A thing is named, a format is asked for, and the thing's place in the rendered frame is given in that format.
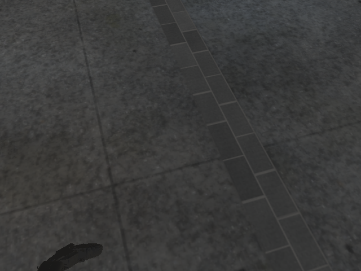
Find left robot hand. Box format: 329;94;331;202
37;243;103;271

